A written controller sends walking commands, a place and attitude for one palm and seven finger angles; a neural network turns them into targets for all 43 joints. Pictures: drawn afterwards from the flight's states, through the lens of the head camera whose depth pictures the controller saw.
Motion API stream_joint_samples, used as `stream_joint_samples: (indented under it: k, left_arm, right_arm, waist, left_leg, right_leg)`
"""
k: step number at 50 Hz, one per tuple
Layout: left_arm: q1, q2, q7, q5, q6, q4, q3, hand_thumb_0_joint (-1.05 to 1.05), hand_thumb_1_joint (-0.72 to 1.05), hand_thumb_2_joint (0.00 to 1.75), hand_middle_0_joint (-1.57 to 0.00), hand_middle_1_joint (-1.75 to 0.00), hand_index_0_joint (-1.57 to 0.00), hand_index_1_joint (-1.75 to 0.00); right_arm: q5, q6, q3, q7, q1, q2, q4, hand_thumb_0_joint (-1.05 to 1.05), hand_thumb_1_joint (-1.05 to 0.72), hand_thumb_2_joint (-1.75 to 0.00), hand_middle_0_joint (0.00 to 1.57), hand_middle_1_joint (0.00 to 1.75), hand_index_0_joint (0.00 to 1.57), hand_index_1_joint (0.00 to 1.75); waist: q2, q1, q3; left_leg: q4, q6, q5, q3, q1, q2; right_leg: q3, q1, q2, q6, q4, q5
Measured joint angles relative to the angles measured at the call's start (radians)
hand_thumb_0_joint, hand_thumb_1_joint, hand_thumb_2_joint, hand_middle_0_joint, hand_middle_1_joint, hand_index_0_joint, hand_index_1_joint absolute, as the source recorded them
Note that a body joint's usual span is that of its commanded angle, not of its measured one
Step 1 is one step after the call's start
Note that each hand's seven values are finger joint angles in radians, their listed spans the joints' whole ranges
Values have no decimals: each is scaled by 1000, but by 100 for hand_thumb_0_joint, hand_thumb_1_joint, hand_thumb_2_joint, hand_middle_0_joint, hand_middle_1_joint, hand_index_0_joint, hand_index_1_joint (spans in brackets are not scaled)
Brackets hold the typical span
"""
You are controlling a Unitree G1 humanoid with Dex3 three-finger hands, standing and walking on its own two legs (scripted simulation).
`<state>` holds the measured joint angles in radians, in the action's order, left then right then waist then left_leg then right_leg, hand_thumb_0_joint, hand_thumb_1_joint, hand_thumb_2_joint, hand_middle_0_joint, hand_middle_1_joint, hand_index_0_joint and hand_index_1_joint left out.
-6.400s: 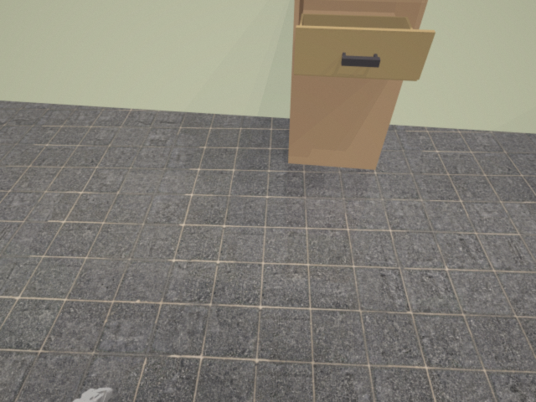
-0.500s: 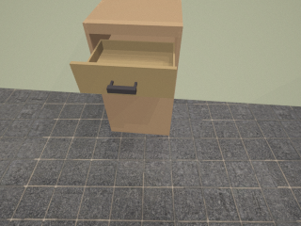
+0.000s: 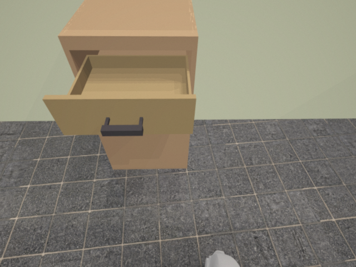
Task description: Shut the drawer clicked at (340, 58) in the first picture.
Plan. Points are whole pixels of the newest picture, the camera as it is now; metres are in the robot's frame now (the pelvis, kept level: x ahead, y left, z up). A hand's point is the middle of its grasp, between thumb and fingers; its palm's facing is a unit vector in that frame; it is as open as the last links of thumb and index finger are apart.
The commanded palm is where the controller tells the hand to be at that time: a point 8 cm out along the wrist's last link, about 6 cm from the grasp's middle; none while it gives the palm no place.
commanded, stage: take the last steps up to it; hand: left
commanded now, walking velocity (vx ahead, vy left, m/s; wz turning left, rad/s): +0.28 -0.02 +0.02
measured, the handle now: (123, 125) +0.51 +0.18 -0.02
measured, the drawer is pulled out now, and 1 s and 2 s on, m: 0.27 0.27 0.27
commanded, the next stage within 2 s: come to a stop and stand still in 0.36 s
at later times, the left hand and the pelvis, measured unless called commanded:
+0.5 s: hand out of the picture +0.13 +0.15 -0.18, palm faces +0.13 -0.98 -0.17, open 7.3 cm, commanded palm none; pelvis +0.15 -0.02 +0.00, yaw +2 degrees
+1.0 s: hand out of the picture +0.16 +0.15 -0.17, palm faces +0.06 -0.96 -0.26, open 7.4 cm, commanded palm none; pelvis +0.13 -0.05 -0.01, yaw +0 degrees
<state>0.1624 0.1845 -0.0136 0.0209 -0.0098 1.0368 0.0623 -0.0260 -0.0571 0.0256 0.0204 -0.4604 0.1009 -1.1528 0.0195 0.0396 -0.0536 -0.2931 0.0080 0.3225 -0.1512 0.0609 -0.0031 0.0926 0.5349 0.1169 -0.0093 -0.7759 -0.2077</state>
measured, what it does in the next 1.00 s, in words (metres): walks ahead: right foot, then left foot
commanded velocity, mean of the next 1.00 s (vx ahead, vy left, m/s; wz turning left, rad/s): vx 0.05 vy -0.02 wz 0.02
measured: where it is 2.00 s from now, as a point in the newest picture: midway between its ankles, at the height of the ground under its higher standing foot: outside the picture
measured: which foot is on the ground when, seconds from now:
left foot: down 0.00-0.10, up 0.12-0.50, down 0.52-1.00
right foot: up 0.00-0.08, down 0.10-0.54, up 0.56-1.00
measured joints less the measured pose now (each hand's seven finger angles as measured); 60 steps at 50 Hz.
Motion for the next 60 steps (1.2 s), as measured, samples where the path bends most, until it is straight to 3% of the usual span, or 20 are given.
stream_joint_samples:
  k: [4, 6, 8, 11, 13, 17, 21, 25, 26, 30, 35, 39, 42, 46, 50, 54, 56, 60]
  left_arm:
    - [-48, -3, -4, 1, 28, -30, -2, 1, 92, 90, -20, -30, -20, -29]
    - [-62, -4, 0, 3, 64, -43, -4, 1, 92, 90, -20, -30, -20, -29]
    - [-61, -17, 7, -4, 78, -45, -11, 1, 92, 90, -20, -30, -20, -29]
    - [-28, -40, 19, -6, 73, -30, -21, 1, 92, 90, -20, -30, -20, -29]
    - [3, -47, 37, -11, 74, -18, -10, 0, 93, 90, -20, -30, -20, -29]
    - [58, -27, 39, -3, 71, 12, -14, -1, 96, 90, -20, -30, -20, -29]
    - [110, -22, 30, 1, 63, 45, -25, 0, 94, 90, -20, -30, -20, -29]
    - [163, -24, 28, -2, 52, 76, -29, 0, 93, 90, -20, -30, -20, -29]
    - [178, -28, 30, -4, 46, 83, -31, 0, 92, 90, -20, -30, -20, -29]
    - [190, -26, 47, -12, 11, 116, -45, 1, 92, 90, -20, -30, -20, -29]
    - [166, -39, 51, -8, -22, 107, -46, 1, 91, 90, -20, -30, -20, -29]
    - [138, -23, 51, -1, -40, 64, -20, 1, 91, 90, -20, -30, -20, -29]
    - [117, -2, 49, 1, -48, 36, -4, 1, 91, 90, -20, -30, -20, -29]
    - [94, 10, 47, 1, -48, 20, -1, 1, 91, 90, -20, -30, -20, -29]
    - [93, 4, 46, 0, -20, 16, -16, 1, 91, 90, -20, -30, -20, -29]
    - [123, -41, 46, 3, -5, 28, -37, 1, 91, 90, -20, -30, -20, -29]
    - [148, -58, 44, 0, -4, 35, -42, 1, 91, 90, -20, -30, -20, -29]
    - [164, -80, 37, -4, 3, 38, -45, 1, 91, 90, -20, -30, -20, -29]
  right_arm:
    - [-3, 7, 5, -3, -23, 8, -18, 0, -91, -90, 21, 30, 20, 30]
    - [7, 18, 5, -9, -20, 10, -27, 0, -91, -90, 21, 30, 20, 30]
    - [15, 35, 10, -11, 12, 25, -23, 0, -91, -90, 21, 30, 20, 29]
    - [8, 48, 21, -12, 77, 54, 8, 1, -91, -90, 20, 30, 20, 29]
    - [3, 48, 25, -11, 122, 69, 40, 1, -91, -90, 20, 30, 20, 29]
    - [1, 46, 29, -14, 205, 84, 95, 0, -91, -90, 20, 30, 19, 29]
    - [4, 43, 24, -24, 272, 87, 119, 0, -91, -90, 20, 30, 19, 29]
    - [6, 33, 12, -27, 311, 78, 125, 0, -91, -90, 20, 30, 19, 29]
    - [7, 27, 6, -25, 314, 78, 125, 0, -91, -90, 20, 30, 19, 29]
    - [10, 23, -20, -6, 338, 39, 108, 0, -91, -90, 20, 30, 19, 29]
    - [22, 35, -17, 24, 364, 8, 107, -1, -92, -90, 20, 30, 20, 29]
    - [19, 48, -1, 29, 373, 18, 129, -3, -94, -90, 21, 30, 20, 30]
    - [14, 58, 6, 24, 358, 32, 128, -2, -93, -90, 21, 30, 20, 30]
    - [5, 72, 18, 13, 318, 57, 110, -1, -92, -90, 21, 30, 20, 30]
    - [2, 86, 28, 1, 265, 78, 81, -1, -91, -90, 20, 30, 20, 30]
    - [6, 123, 35, -12, 208, 98, 51, 0, -91, -90, 20, 30, 20, 29]
    - [3, 128, 36, -21, 183, 100, 45, 0, -91, -90, 20, 30, 20, 29]
    - [1, 111, 37, -30, 132, 103, 53, 0, -91, -90, 20, 30, 19, 29]
  waist:
    - [-31, 22, -13]
    - [-36, 13, -23]
    - [-52, 9, -33]
    - [-64, -2, -22]
    - [-65, -6, -7]
    - [-58, -21, 15]
    - [-46, -50, 21]
    - [-30, -81, 22]
    - [-33, -86, 23]
    - [24, -106, 8]
    - [20, -95, -19]
    - [18, -79, -30]
    - [19, -70, -25]
    - [1, -50, -4]
    - [-18, -35, 25]
    - [-60, -45, 48]
    - [-57, -51, 63]
    - [-55, -39, 58]
  left_leg:
    - [-108, -35, 104, 2, 3, -41]
    - [-372, -22, 177, 33, -95, -63]
    - [-693, -1, 186, 95, -234, -59]
    - [-899, 6, 91, 110, -405, -70]
    - [-880, -5, 44, 108, -482, -86]
    - [-704, -30, -6, 89, -545, -106]
    - [-511, -40, -28, 72, -516, -99]
    - [-324, -37, -82, 55, -417, -76]
    - [-264, -33, -137, 55, -379, -74]
    - [-248, 38, -104, 22, -333, -34]
    - [-172, 55, -143, 7, -307, -23]
    - [-152, 51, -172, 2, -327, -37]
    - [-147, 40, -189, 2, -344, -47]
    - [-144, 23, -210, 10, -359, -58]
    - [-159, -2, -218, 16, -378, -55]
    - [-307, -30, -21, 79, -420, -36]
    - [-421, -33, -16, 103, -445, -17]
    - [-570, -48, -56, 119, -464, -9]
  right_leg:
    - [31, -101, -38, 32, 163, -3]
    - [46, -118, -46, 62, 159, 66]
    - [63, -137, -57, 70, 125, 4]
    - [76, -202, -75, 64, 190, -15]
    - [83, -242, -85, 64, 249, 0]
    - [89, -306, -96, 65, 330, 10]
    - [90, -357, -100, 52, 361, -4]
    - [89, -393, -95, 27, 334, -50]
    - [89, -394, -97, 19, 311, -70]
    - [46, -389, -57, -12, 230, -172]
    - [-36, -281, -61, -24, -8, -286]
    - [-80, -170, -71, -33, -222, -259]
    - [-92, -139, -68, -36, -276, -230]
    - [-71, -193, -54, -25, -135, -245]
    - [-36, -326, -49, -2, 165, -189]
    - [-33, -358, -63, 22, 258, -98]
    - [-50, -370, -61, 28, 317, -60]
    - [-50, -382, -56, 36, 397, -6]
